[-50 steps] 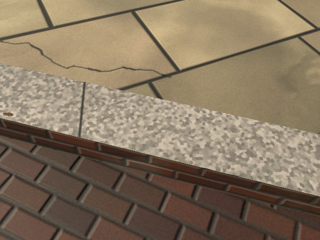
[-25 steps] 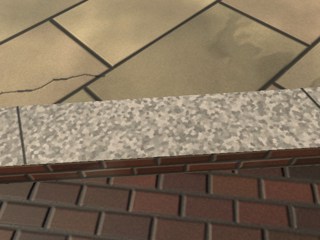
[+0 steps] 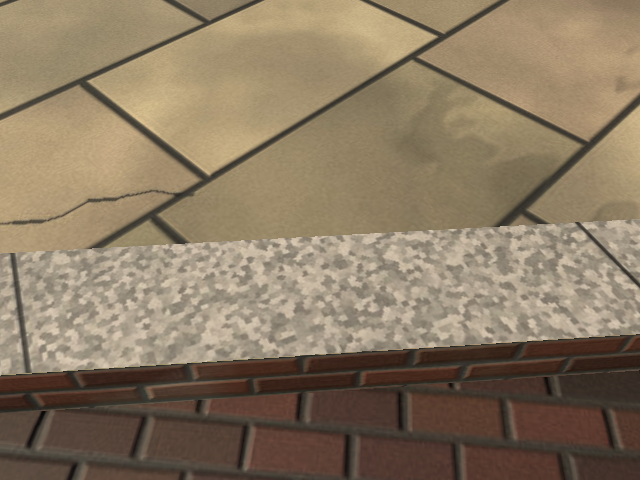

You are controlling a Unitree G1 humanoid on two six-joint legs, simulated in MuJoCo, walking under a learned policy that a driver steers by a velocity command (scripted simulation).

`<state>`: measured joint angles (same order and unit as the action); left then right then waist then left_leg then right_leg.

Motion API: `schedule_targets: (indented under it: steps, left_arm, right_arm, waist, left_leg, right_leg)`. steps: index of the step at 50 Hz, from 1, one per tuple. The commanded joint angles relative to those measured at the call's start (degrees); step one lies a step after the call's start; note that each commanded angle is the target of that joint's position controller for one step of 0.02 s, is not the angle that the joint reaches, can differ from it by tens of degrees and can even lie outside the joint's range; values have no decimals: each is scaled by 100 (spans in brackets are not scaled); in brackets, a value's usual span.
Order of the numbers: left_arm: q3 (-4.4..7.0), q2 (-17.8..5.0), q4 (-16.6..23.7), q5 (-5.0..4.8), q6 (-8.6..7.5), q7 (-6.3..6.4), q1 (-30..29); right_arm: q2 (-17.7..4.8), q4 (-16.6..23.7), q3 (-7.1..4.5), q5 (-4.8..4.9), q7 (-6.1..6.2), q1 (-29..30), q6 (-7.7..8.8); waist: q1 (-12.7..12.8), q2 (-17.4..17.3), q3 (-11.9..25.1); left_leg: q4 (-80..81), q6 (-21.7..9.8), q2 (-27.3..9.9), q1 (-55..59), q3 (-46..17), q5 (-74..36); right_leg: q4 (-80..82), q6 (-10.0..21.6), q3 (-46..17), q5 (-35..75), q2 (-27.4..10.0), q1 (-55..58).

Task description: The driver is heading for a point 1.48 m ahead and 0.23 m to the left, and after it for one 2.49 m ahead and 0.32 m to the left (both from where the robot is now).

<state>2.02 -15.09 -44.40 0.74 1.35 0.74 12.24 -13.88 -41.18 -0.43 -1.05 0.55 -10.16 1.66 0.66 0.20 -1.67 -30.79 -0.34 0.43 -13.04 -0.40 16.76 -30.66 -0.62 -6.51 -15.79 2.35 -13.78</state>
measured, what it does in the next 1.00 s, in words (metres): stands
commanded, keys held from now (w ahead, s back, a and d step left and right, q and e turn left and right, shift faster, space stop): no key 0.80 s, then w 0.20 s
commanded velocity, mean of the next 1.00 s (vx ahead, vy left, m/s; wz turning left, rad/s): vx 0.03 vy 0.00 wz -0.01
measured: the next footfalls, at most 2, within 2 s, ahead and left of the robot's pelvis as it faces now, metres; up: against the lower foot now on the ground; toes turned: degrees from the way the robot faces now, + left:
right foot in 1.12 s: +0.12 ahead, -0.13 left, +0.00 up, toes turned -1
left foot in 1.60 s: +0.47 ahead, +0.08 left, +0.00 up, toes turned +2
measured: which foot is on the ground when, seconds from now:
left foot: down 0.00-1.00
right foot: down 0.00-0.86, up 0.88-1.00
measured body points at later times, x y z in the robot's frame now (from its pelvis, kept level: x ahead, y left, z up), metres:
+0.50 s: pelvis +0.01 +0.02 +0.00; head +0.01 +0.02 +0.45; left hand +0.09 +0.28 -0.13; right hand +0.12 -0.24 -0.12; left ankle +0.00 +0.12 -0.73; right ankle +0.01 -0.13 -0.73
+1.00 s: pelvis +0.03 +0.01 +0.01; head +0.03 +0.00 +0.46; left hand +0.09 +0.28 -0.12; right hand +0.06 -0.26 -0.13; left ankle +0.00 +0.12 -0.73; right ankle +0.01 -0.12 -0.70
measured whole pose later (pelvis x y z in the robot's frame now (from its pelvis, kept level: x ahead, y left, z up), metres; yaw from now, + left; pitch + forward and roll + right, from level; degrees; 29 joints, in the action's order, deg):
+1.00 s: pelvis +0.03 +0.01 +0.01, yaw +0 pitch +0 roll +0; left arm 2.4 -14.6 -59.3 -1.3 -2.6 0.9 13.4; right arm -16.0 -54.0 -1.3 0.9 1.6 -18.4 2.4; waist -1.1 -1.0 0.5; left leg -22.3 -2.9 1.4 -7.1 0.0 15.4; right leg -45.9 0.9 -0.1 -25.6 -0.9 -19.3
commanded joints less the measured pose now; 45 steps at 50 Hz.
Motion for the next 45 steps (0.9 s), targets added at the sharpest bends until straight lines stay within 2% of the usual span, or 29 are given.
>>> schedule_targets:
  steps: [1,16,40,41,42,43,44,45]
  left_arm:
    - [149,-572,299,-7,-91,39,-139]
    - [170,-570,-197,-24,-36,168,-19]
    - [137,-511,-1315,-43,-71,233,31]
    - [118,-447,-1384,-47,-68,236,119]
    - [113,-423,-1413,-74,-68,241,118]
    - [116,-432,-1374,-105,-94,237,42]
    - [108,-442,-1254,-118,-164,215,-150]
    - [97,-473,-1110,-137,-279,169,-388]
  right_arm:
    - [-702,366,-174,12,12,62,61]
    - [-647,10,-110,34,-22,-82,99]
    - [-724,-879,-62,74,26,-374,67]
    - [-717,-947,-60,73,37,-454,55]
    - [-818,-979,-94,100,57,-483,30]
    - [-1035,-1001,-164,141,80,-561,5]
    - [-1205,-1043,-219,178,101,-739,-5]
    - [-1359,-1078,-281,200,127,-857,17]
  waist:
    - [-78,40,293]
    - [-30,-36,182]
    - [-64,-59,18]
    - [-67,-122,142]
    - [-106,-257,63]
    - [-181,-558,-77]
    - [-275,-865,-265]
    - [-354,-1021,-532]
  left_leg:
    - [535,-175,-421,149,-429,-790]
    - [704,-175,-319,28,-364,-823]
    - [1052,-272,-309,145,-437,-738]
    - [1151,-295,-284,205,-448,-103]
    - [1311,-391,-313,180,-584,903]
    - [1577,-607,-549,188,-1002,1954]
    - [1993,-915,-1091,260,-1753,2822]
    - [2354,-1235,-1660,122,-2481,3083]
  right_leg:
    - [403,92,-306,986,-325,1]
    - [440,28,-296,1206,-354,335]
    - [707,-92,-125,1112,-324,370]
    - [663,-85,-9,669,-234,395]
    - [439,-62,190,14,-73,207]
    - [-10,-37,439,-681,98,-207]
    - [-520,-3,584,-953,80,-780]
    - [-1059,48,568,-923,-161,-1141]
Velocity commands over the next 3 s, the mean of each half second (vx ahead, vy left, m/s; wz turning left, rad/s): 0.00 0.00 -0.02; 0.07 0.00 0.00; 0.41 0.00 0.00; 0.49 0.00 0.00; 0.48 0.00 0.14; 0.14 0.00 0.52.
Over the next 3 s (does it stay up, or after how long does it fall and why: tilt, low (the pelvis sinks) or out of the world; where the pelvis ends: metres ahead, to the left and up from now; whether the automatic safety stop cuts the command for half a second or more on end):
stays up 0.94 -0.11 0.16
